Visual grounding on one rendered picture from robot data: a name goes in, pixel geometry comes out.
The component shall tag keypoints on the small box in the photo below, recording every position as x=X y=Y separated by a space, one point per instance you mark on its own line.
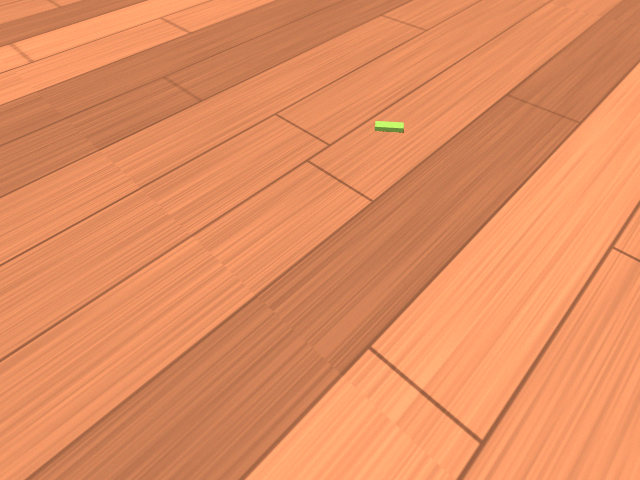
x=389 y=126

